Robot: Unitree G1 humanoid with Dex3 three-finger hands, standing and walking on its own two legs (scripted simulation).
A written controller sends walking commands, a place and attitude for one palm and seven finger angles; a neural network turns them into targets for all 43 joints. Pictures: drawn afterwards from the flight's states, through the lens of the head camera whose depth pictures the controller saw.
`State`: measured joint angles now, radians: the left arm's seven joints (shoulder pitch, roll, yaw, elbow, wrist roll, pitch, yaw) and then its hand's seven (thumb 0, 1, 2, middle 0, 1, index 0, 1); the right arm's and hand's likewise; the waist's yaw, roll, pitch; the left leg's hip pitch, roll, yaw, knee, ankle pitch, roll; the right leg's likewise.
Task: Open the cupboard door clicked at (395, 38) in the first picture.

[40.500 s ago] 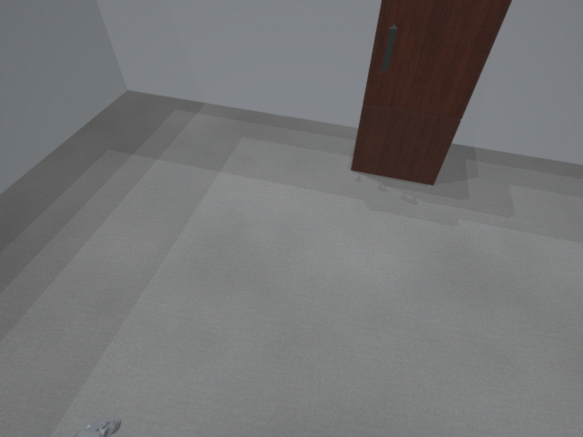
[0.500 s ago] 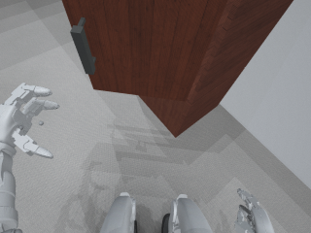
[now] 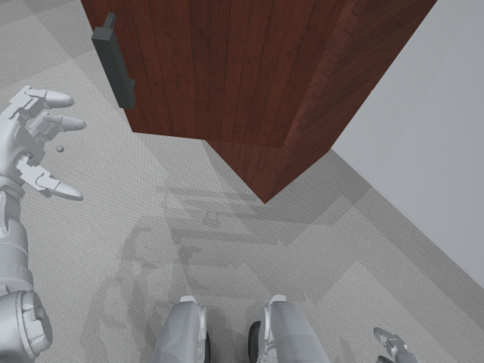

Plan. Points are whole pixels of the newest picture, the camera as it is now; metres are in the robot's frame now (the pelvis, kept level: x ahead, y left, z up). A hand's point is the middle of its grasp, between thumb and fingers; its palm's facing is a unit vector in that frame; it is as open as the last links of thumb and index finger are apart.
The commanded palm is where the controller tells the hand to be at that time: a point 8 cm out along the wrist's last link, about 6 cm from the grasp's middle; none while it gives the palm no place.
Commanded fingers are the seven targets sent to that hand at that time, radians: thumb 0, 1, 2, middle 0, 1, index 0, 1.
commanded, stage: move the hooked fingers beside the handle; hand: left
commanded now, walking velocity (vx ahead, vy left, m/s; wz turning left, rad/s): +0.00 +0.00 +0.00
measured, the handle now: (119, 64) +0.61 +0.23 +0.03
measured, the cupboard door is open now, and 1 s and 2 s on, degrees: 45 45 45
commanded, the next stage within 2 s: slide the fingers in behind the handle in 1.54 s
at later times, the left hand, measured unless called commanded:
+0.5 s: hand (68, 99) +0.51 +0.29 +0.04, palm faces -0.03 -1.00 -0.03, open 14.0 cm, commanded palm +0.52 +0.32 +0.04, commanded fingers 0.00 -0.50 0.30 -0.30 -1.20 -0.30 -1.20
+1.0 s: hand (72, 83) +0.55 +0.30 +0.03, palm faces -0.04 -1.00 -0.02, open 14.0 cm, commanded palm +0.56 +0.30 +0.03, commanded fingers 0.00 -0.50 0.30 -0.30 -1.20 -0.30 -1.20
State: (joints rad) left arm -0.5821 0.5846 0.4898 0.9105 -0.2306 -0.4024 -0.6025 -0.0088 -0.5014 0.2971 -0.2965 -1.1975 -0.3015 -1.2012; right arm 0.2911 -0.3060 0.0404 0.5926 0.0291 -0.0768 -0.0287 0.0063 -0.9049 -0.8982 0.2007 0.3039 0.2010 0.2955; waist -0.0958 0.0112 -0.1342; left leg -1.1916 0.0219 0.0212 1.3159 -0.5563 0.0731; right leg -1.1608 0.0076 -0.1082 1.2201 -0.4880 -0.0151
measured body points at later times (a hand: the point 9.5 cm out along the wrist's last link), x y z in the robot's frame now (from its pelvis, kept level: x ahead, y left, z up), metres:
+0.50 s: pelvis -0.01 +0.00 -0.03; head +0.18 +0.04 +0.38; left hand +0.51 +0.34 +0.05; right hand +0.02 -0.29 -0.11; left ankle +0.03 +0.07 -0.62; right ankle +0.05 -0.12 -0.62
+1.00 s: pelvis +0.00 +0.01 -0.03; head +0.22 +0.06 +0.36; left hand +0.55 +0.35 +0.04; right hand -0.02 -0.26 -0.11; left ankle +0.03 +0.07 -0.62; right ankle +0.05 -0.12 -0.62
